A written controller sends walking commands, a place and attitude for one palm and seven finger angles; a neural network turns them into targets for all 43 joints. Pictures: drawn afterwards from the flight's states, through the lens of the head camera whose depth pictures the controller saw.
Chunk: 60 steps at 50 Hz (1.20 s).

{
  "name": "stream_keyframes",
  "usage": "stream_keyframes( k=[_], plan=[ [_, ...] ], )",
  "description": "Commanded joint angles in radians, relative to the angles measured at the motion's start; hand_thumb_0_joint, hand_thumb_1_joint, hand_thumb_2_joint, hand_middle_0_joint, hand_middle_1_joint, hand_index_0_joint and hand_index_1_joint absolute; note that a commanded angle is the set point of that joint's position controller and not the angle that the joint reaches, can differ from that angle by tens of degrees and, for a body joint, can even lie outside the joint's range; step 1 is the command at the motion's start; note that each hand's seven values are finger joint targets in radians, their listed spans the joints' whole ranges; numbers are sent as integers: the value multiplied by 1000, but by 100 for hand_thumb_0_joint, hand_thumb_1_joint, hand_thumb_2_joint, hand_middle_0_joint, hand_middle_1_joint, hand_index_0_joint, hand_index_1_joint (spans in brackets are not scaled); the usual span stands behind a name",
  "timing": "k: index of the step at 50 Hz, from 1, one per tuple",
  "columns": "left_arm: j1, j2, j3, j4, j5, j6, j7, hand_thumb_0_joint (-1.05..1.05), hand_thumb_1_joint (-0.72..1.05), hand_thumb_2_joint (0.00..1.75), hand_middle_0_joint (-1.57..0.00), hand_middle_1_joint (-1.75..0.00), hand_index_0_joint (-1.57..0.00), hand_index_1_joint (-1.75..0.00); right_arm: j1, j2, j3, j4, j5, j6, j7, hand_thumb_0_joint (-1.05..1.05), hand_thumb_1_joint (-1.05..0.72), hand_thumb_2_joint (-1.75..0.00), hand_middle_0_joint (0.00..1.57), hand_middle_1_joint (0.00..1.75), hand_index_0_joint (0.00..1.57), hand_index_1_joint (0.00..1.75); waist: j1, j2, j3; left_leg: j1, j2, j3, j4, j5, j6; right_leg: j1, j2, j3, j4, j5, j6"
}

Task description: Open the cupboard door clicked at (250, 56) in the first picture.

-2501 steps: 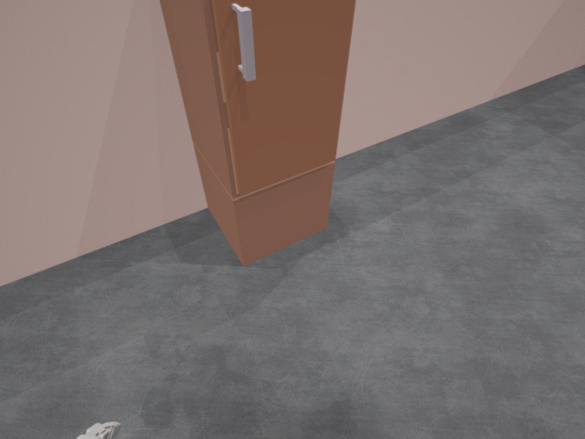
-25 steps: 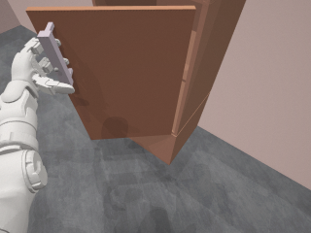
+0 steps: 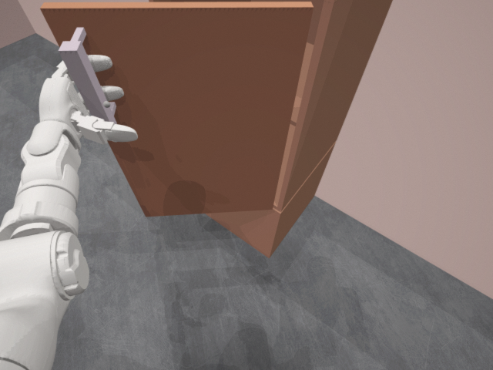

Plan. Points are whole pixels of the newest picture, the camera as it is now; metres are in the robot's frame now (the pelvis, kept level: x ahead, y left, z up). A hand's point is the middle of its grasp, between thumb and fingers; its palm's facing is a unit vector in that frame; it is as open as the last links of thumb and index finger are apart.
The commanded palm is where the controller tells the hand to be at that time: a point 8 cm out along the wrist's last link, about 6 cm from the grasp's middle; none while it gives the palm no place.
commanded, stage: slide the fingers in behind the handle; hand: left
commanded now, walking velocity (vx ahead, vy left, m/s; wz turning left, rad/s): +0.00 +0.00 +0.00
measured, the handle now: (94, 83) +0.54 +0.22 +0.16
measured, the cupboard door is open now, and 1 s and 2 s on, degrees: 41 41 67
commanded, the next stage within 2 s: close the thumb around the handle in 0.40 s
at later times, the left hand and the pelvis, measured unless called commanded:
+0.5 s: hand (100, 109) +0.48 +0.20 +0.16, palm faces +0.03 -1.00 +0.01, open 14.0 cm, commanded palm +0.46 +0.24 +0.16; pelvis +0.00 +0.01 +0.00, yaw +0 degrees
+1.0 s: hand (104, 106) +0.49 +0.20 +0.16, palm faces +0.04 -1.00 +0.00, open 7.6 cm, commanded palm +0.46 +0.24 +0.16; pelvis +0.00 +0.01 +0.00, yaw +0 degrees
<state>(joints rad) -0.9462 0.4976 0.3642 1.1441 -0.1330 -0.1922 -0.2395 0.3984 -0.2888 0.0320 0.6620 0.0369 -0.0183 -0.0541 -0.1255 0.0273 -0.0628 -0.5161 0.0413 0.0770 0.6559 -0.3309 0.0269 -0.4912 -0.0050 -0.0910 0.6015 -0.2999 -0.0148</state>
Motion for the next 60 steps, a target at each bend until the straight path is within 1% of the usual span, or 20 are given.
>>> stream_keyframes(
  k=[1, 4, 7, 8, 11, 16, 19, 21, 25, 28, 31, 34, 37, 40, 41, 44, 50, 54, 59, 60],
  plan=[
    [-491, 239, 18, -237, -5, -74, -4, 0, -50, 30, -30, -120, -30, -120, 102, -159, -61, -67, -5, -23, -6, 0, -90, -90, 20, 30, 20, 30, -10, 37, -383, 263, -24, -89, -43, 359, 15, 119, 35, 53, -44, 365, 1],
    [-462, 242, 26, -259, -9, -73, -4, 0, -50, 30, -30, -120, -30, -120, 103, -159, -62, -75, -4, -20, -6, 0, -90, -90, 20, 30, 20, 30, 1, 72, -397, 288, -26, -86, -40, 404, 17, 127, 37, 52, -42, 387, -5],
    [-455, 250, 36, -269, -15, -67, -10, 0, -50, 30, -30, -120, -30, -120, 100, -156, -63, -73, -2, -16, -8, 0, -90, -90, 20, 30, 20, 30, 2, 41, -387, 279, -22, -87, -47, 398, 15, 137, 37, 51, -48, 391, -3],
    [-449, 213, 10, -261, -19, -61, -13, 0, -50, 30, -30, -120, -30, -120, 93, -153, -61, -76, -1, -17, -7, 0, -90, -90, 20, 30, 20, 30, -2, 45, -369, 272, -23, -82, -50, 383, 15, 131, 38, 51, -51, 383, -2],
    [-441, 249, 37, -257, -19, -58, -9, 0, -50, 30, -30, -120, -30, -120, 96, -158, -63, -73, -1, -16, -9, 0, -90, -90, 20, 30, 20, 30, 1, 15, -354, 261, -22, -82, -56, 372, 18, 136, 38, 51, -53, 376, -1],
    [-445, 227, 14, -275, -10, -64, -9, 0, -50, 30, -30, -120, -30, -120, 84, -152, -61, -77, -1, -18, -9, 0, -90, -90, 20, 30, 20, 30, 2, 63, -345, 269, -24, -81, -56, 360, 14, 119, 35, 51, -53, 358, -3],
    [-436, 260, 42, -256, -15, -66, -4, 0, -50, 30, -30, -120, -30, -120, 92, -160, -61, -76, -1, -18, -13, 0, -90, -90, 20, 30, 20, 30, 2, 20, -345, 261, -22, -89, -58, 349, 16, 124, 36, 47, -52, 338, -6],
    [-461, 227, 21, -297, -16, -71, -5, 0, -50, 30, -30, -120, -30, -120, 84, -154, -63, -79, -1, -24, -10, 0, -90, -90, 20, 30, 20, 30, 5, 49, -379, 293, -23, -93, -56, 372, 12, 123, 36, 49, -49, 352, -5],
    [-476, 185, -13, -291, -19, -72, -1, 0, -50, 30, -30, -120, -30, -120, 79, -153, -63, -69, 0, -28, -9, 0, -90, -90, 20, 30, 20, 30, -10, 68, -351, 319, -17, -102, -52, 372, 7, 70, 38, 44, -55, 317, -5],
    [-493, 204, 0, -239, -16, -59, 6, 0, -33, 37, -31, -122, -31, -122, 85, -160, -61, -60, -2, -30, -11, 0, -90, -90, 20, 30, 20, 30, -15, 20, -316, 271, -19, -108, -64, 312, 8, 73, 37, 42, -57, 282, -5],
    [-501, 181, -15, -241, -11, -60, 14, 0, -16, 44, -32, -124, -32, -124, 78, -155, -60, -62, -2, -36, -9, 0, -90, -90, 20, 30, 20, 30, -13, 58, -343, 294, -22, -105, -55, 332, 7, 64, 34, 45, -54, 291, -6],
    [-488, 239, 26, -203, -4, -67, 19, 0, 0, 52, -34, -125, -34, -125, 95, -164, -58, -55, -6, -33, -12, 0, -90, -90, 20, 30, 20, 30, -11, -2, -334, 257, -21, -107, -53, 318, 11, 83, 35, 44, -50, 291, -6],
    [-521, 199, -8, -257, 1, -86, 14, 0, 17, 59, -35, -127, -35, -127, 87, -156, -61, -60, -7, -40, -6, 0, -90, -90, 20, 30, 20, 30, -9, 86, -384, 317, -19, -111, -48, 354, 2, 59, 34, 46, -43, 296, -8],
    [-482, 221, 19, -258, -12, -94, 13, 0, 34, 66, -36, -129, -36, -129, 89, -158, -61, -61, -8, -37, -5, 0, -90, -90, 20, 30, 20, 30, 3, 51, -398, 313, -15, -114, -44, 385, 2, 83, 38, 43, -39, 318, -7],
    [-486, 183, -13, -238, -15, -85, 9, 0, 40, 68, -36, -130, -36, -130, 85, -157, -59, -60, -5, -36, -4, 0, -90, -90, 20, 30, 20, 30, -11, 54, -373, 304, -17, -109, -48, 363, 3, 71, 40, 44, -45, 310, -6],
    [-531, 193, -15, -226, -12, -82, 9, 0, 56, 76, -38, -131, -38, -131, 95, -162, -60, -52, -5, -38, -8, 0, -90, -90, 20, 30, 20, 30, -23, 28, -328, 274, -18, -114, -55, 313, 8, 59, 39, 40, -52, 270, -6],
    [-522, 202, -3, -249, -7, -86, 13, 0, 90, 90, -40, -135, -40, -135, 103, -160, -63, -47, -9, -42, -8, 0, -90, -90, 20, 30, 20, 30, -13, 73, -385, 307, -19, -113, -48, 350, 5, 66, 38, 44, -47, 295, -7],
    [-512, 146, -46, -248, -15, -86, 9, 0, 90, 90, -40, -135, -40, -135, 106, -157, -63, -45, -8, -43, -5, 0, -90, -90, 20, 30, 20, 30, -24, 49, -358, 311, -15, -117, -44, 370, 5, 51, 42, 36, -48, 296, -7],
    [-522, 215, 0, -197, -10, -70, 11, 0, 90, 90, -40, -135, -40, -135, 113, -167, -63, -37, -7, -39, -11, 0, -90, -90, 20, 30, 20, 30, -27, 6, -328, 247, -24, -102, -49, 303, 16, 79, 38, 48, -57, 292, -4],
    [-529, 221, -3, -214, -4, -72, 9, 0, 90, 90, -40, -135, -40, -135, 109, -165, -62, -39, -6, -36, -11, 0, -90, -90, 20, 30, 20, 30, -22, 36, -349, 256, -24, -103, -51, 317, 12, 83, 35, 49, -51, 304, -4]
  ],
)
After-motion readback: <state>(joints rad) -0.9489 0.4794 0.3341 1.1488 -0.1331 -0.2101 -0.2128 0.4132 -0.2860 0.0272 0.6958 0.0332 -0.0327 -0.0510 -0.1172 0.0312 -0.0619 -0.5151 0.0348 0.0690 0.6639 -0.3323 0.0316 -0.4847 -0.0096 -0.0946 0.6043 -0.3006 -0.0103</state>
